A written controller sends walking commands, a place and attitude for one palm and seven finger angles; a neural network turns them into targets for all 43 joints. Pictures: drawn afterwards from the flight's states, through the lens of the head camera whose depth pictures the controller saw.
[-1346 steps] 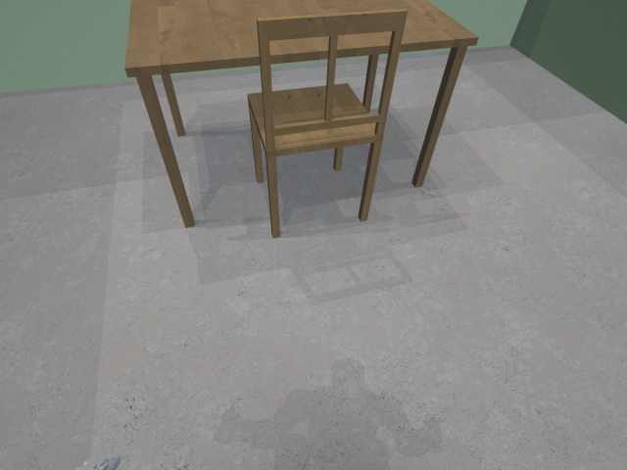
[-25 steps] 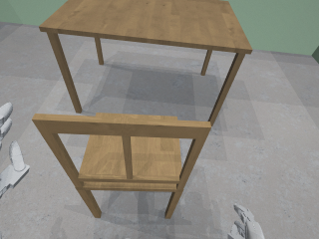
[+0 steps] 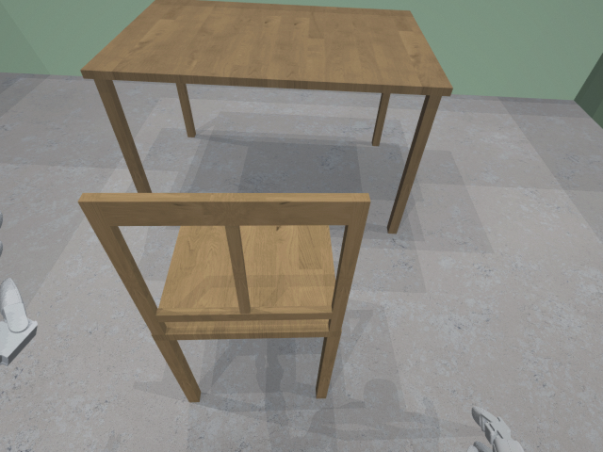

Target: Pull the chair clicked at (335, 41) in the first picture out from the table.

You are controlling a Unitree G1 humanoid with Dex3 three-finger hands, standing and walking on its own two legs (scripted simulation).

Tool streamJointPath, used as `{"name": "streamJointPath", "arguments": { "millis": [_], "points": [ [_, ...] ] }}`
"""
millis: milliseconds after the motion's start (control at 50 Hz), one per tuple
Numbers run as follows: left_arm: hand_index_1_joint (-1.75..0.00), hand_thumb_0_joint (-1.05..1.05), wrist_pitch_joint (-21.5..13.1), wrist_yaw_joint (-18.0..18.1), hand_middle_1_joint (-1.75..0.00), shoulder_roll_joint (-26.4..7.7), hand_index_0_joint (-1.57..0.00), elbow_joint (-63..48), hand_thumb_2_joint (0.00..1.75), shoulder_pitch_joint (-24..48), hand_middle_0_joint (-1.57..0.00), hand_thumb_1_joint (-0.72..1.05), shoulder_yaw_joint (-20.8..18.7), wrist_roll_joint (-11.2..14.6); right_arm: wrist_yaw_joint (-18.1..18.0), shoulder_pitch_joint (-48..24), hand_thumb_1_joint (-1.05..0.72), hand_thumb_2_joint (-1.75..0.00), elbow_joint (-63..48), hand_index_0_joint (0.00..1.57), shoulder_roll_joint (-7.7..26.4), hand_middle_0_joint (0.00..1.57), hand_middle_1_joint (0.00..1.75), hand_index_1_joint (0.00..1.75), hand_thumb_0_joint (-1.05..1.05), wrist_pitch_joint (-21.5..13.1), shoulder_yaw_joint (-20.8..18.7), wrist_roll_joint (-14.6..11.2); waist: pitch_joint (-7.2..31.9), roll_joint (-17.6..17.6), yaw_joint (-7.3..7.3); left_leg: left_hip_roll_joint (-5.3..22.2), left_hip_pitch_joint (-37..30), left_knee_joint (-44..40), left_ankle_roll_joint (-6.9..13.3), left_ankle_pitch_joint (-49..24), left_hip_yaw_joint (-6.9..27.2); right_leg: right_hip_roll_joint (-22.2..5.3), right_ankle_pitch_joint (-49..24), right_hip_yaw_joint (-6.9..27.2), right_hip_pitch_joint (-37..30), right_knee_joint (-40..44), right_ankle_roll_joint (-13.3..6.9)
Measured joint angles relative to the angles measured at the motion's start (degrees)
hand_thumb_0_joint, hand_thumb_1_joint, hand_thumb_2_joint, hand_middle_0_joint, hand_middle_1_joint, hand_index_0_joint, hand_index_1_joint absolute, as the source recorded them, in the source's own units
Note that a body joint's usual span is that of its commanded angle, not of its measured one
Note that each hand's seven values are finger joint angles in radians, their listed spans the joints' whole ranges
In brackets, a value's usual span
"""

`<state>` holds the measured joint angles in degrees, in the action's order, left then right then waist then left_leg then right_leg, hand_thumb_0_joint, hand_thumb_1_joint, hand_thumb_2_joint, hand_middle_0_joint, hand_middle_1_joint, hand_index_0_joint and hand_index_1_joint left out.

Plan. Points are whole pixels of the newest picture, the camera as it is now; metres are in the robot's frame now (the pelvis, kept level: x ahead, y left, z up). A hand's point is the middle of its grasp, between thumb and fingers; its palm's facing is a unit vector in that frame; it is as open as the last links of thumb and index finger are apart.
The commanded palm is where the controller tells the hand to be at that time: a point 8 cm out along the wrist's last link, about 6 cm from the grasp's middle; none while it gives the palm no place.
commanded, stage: stop stepping back and stand still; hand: left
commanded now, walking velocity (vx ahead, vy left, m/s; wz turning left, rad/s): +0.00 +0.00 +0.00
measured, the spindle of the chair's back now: (239, 272) +0.45 +0.14 -0.09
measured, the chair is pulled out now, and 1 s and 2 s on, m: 0.61 0.61 0.61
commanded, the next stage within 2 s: let the arm hang, fingers relaxed in 0.40 s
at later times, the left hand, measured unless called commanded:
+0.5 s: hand (24, 367) +0.16 +0.25 +0.16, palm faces +0.44 -0.79 -0.42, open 7.4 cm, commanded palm none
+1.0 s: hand out of the picture -0.08 +0.16 -0.17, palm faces +0.09 -0.97 -0.22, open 7.1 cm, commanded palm none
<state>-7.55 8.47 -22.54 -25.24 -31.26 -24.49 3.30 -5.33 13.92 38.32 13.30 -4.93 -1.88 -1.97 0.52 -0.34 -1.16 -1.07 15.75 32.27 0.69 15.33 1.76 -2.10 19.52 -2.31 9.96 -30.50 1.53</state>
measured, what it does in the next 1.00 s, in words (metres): stands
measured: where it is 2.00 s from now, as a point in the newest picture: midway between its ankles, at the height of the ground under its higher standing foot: outside the picture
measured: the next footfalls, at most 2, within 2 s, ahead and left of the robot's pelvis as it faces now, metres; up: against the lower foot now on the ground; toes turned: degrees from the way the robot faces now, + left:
none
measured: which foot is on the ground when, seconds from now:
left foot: down 0.00-1.00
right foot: down 0.00-1.00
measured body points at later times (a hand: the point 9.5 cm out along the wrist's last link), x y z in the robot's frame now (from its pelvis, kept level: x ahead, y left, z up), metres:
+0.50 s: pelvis -0.03 -0.01 +0.01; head -0.03 -0.01 +0.46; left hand +0.13 +0.29 +0.18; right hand +0.13 -0.24 -0.08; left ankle +0.02 +0.11 -0.73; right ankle -0.04 -0.13 -0.73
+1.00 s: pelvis -0.03 -0.03 +0.00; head -0.01 -0.02 +0.45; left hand -0.08 +0.21 -0.15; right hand -0.05 -0.25 -0.15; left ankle +0.02 +0.11 -0.73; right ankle -0.04 -0.13 -0.73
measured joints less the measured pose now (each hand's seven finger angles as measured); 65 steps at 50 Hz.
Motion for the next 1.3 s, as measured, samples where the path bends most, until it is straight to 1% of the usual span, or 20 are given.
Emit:
{"name": "streamJointPath", "arguments": {
  "millis": [60,100,160,220,380,440,500,520,540,580,640,700,760,780,800,840,900,980,1120,1300],
  "points": [
    [-0.3,0.02,-0.7,-0.2,-0.31,0.1,-0.21,-2.9,0.9,-0.9,-0.21,0.89,1.0,-0.3,0.5,-0.1,-0.9,-0.9,-1.3,0.2,-0.7,0.2,0.3,0.3,0.01,-1.6,0.5,0.3,-1.0,0.1,-0.25,0.7,-0.2,-2.0,-0.1,-1.8,0.6,0.8,-2.7,-0.5,-1.0,3.6,-0.1],
    [-0.3,0.02,-1.6,-0.5,-0.31,-0.6,-0.21,-4.6,0.9,-2.1,-0.21,0.89,1.6,-0.5,0.8,-0.3,-0.9,-0.9,-1.9,0.2,-1.3,0.2,0.3,0.3,0.01,-2.1,0.9,0.2,-1.4,0.3,-0.26,1.1,0.1,-2.8,-0.3,-2.8,1.0,1.3,-4.4,-0.9,-1.3,5.5,-0.3],
    [-0.3,0.02,-2.6,-0.6,-0.31,-2.0,-0.21,-5.2,0.9,-3.7,-0.21,0.89,1.5,-0.5,0.9,-0.7,-0.9,-0.9,-2.6,0.2,-2.2,0.2,0.3,0.3,0.01,-2.0,1.6,0.2,-1.3,0.6,0.0,1.6,0.7,-3.6,-0.6,-3.9,1.3,1.8,-5.8,-1.2,-0.9,6.9,-0.6],
    [-0.3,0.01,-2.5,-0.4,-0.31,-2.6,-0.21,-3.5,0.9,-4.1,-0.21,0.89,1.0,-0.4,0.7,-0.8,-0.9,-0.9,-2.6,0.2,-2.8,0.2,0.3,0.3,0.01,-1.8,2.2,0.2,-0.9,1.4,0.49,1.8,1.2,-4.0,-0.7,-4.5,1.5,2.1,-6.5,-1.4,-0.6,7.3,-0.8],
    [-0.3,0.02,-0.6,0.5,-0.31,0.6,-0.21,-0.2,0.9,-1.2,-0.21,0.89,2.7,-0.4,0.6,-0.6,-0.9,-0.89,-0.8,0.2,-2.5,0.2,0.3,0.3,0.01,-2.1,3.1,0.7,-0.6,2.5,2.09,2.0,0.9,-4.0,-1.0,-4.8,2.1,2.4,-6.7,-1.9,-1.1,7.6,-1.1],
    [-0.3,0.02,-0.4,0.7,-0.31,1.3,-0.21,-0.5,0.9,-0.3,-0.21,0.89,3.5,-0.5,0.5,-0.8,-0.9,-0.89,-0.4,0.2,-2.4,0.2,0.3,0.3,0.01,-2.1,3.1,0.7,-0.7,2.3,2.1,2.1,0.5,-4.1,-1.1,-4.8,2.2,2.5,-6.6,-2.0,-1.5,7.7,-1.2],
    [-0.3,0.02,-0.6,0.7,-0.31,1.1,-0.21,-1.1,0.9,-0.1,-0.21,0.89,3.6,-0.5,0.6,-1.1,-0.9,-0.89,-0.6,0.2,-2.3,0.2,0.3,0.3,0.01,-2.1,2.9,0.7,-0.8,1.9,1.67,2.2,0.2,-4.4,-1.3,-4.7,2.2,2.5,-6.5,-2.0,-1.9,8.0,-1.4],
    [-0.3,0.01,-1.6,-0.3,-0.31,0.5,-0.21,1.6,0.9,1.3,-0.2,0.89,4.5,-1.8,1.6,-1.2,-0.9,-0.89,0.3,0.2,-1.8,0.2,0.3,0.3,0.01,-2.9,2.3,1.0,-0.3,2.1,1.74,2.0,1.2,-3.8,-1.3,-4.6,2.3,2.4,-6.2,-2.2,-0.8,7.0,-1.4],
    [-0.3,0.01,-1.4,-2.2,-0.31,0.2,-0.2,6.7,0.9,4.1,-0.2,0.89,6.4,-3.0,2.8,-1.8,-0.9,-0.89,1.8,0.2,-0.9,0.2,0.3,0.3,0.01,-3.0,1.8,1.5,0.2,2.6,1.98,1.7,2.4,-2.7,-1.2,-4.4,2.5,2.1,-5.5,-2.4,0.6,5.3,-1.4],
    [-0.3,0.01,2.1,-5.2,-0.31,1.5,-0.2,20.3,0.9,10.1,-0.2,0.9,11.0,-4.0,4.0,-3.4,-0.9,-0.89,5.0,0.2,0.9,0.2,0.3,0.3,0.01,-0.8,1.2,2.2,1.1,4.0,2.2,1.0,4.3,-0.9,-1.0,-3.8,2.8,1.3,-3.9,-2.8,2.9,2.2,-1.2],
    [-0.3,0.0,8.2,-7.1,-0.3,5.7,-0.2,41.9,0.9,16.2,-0.19,0.9,16.8,-4.7,4.7,-4.7,-0.9,-0.89,8.3,0.2,1.4,0.2,0.3,0.3,0.01,2.8,1.2,3.0,0.7,4.4,1.5,0.2,5.1,0.7,-0.7,-3.1,2.7,0.5,-2.2,-2.7,4.3,-1.1,-1.2],
    [-0.3,0.01,11.6,-7.9,-0.3,9.7,-0.19,58.2,0.9,17.7,-0.19,0.91,21.5,-4.7,4.9,-3.6,-0.9,-0.89,9.9,0.2,0.0,0.2,0.3,0.3,0.01,4.8,2.0,3.2,-1.0,2.2,0.28,-0.2,4.1,1.0,-0.9,-2.7,2.4,0.0,-1.0,-2.4,4.1,-2.9,-1.4],
    [-0.3,0.01,12.4,-8.5,-0.3,13.5,-0.19,69.3,0.9,16.1,-0.19,0.91,25.1,-4.4,4.8,-1.3,-0.9,-0.89,12.2,0.2,-1.6,0.2,0.3,0.3,0.01,5.6,2.8,3.2,-2.7,-0.3,-0.18,0.2,2.9,0.6,-1.3,-2.5,2.5,0.4,-0.8,-2.5,2.9,-2.5,-1.7],
    [-0.3,-0.01,11.7,-7.3,-0.3,14.1,-0.2,71.3,0.9,15.6,-0.2,0.95,23.6,-3.5,4.6,-0.2,-0.9,-0.89,13.2,0.2,-2.3,0.2,0.3,0.3,0.01,5.7,2.8,3.1,-3.1,-0.9,-0.03,0.4,2.8,0.5,-1.4,-2.5,2.9,0.7,-1.0,-2.9,2.5,-2.0,-1.9],
    [-0.3,-0.02,11.2,-6.7,-0.3,13.5,-0.2,72.8,0.9,15.4,-0.2,0.99,22.9,-3.4,4.5,0.9,-0.91,-0.89,14.3,0.2,-2.9,0.2,0.3,0.3,0.01,5.9,2.9,3.0,-3.5,-1.5,0.42,0.6,2.6,0.4,-1.7,-2.6,3.4,1.0,-1.2,-3.3,2.0,-1.4,-2.1],
    [-0.3,-0.03,10.7,-7.0,-0.31,12.0,-0.21,75.6,0.9,14.6,-0.2,1.03,22.9,-3.7,4.2,2.8,-0.91,-0.89,16.4,0.2,-3.8,0.2,0.3,0.3,0.01,6.3,2.9,3.0,-4.2,-1.8,1.17,1.0,2.4,0.0,-2.0,-2.9,4.1,1.5,-1.8,-3.9,1.2,-0.1,-2.5],
    [-0.3,-0.03,10.5,-7.4,-0.31,10.8,-0.2,79.6,0.9,12.8,-0.2,1.01,23.4,-3.7,3.8,5.0,-0.9,-0.89,18.9,0.2,-4.3,0.2,0.3,0.3,0.01,6.8,2.6,2.9,-4.6,-1.0,1.73,1.4,1.9,-0.7,-2.2,-3.2,4.5,2.0,-2.5,-4.4,0.3,1.4,-2.8],
    [-0.3,-0.02,10.4,-7.5,-0.3,10.4,-0.2,83.7,0.9,10.2,-0.2,0.97,23.7,-3.6,3.5,6.8,-0.91,-0.89,20.8,0.2,-4.5,0.2,0.3,0.3,0.01,6.9,2.1,2.7,-4.6,0.4,1.75,1.5,1.3,-1.5,-2.2,-3.6,4.5,2.1,-2.9,-4.3,-0.2,2.2,-2.9],
    [-0.3,0.0,10.1,-7.3,-0.3,12.0,-0.2,87.3,0.9,7.9,-0.19,0.93,24.3,-3.5,3.5,7.9,-0.91,-0.89,22.6,0.2,-5.4,0.2,0.3,0.3,0.01,6.6,1.9,2.6,-4.0,1.9,1.47,1.4,1.0,-1.5,-1.9,-3.5,4.1,1.9,-2.5,-4.0,-0.1,1.4,-3.0],
    [-0.3,0.0,9.3,-7.2,-0.3,15.4,-0.2,87.1,0.9,9.9,-0.19,0.91,24.8,-3.5,3.2,7.6,-0.91,-0.89,23.3,0.2,-7.4,0.2,0.3,0.3,0.0,5.8,2.0,2.6,-2.7,1.5,1.62,1.3,0.8,-2.3,-2.1,-3.8,3.6,1.6,-2.1,-3.5,0.5,0.6,-3.1]
  ]
}}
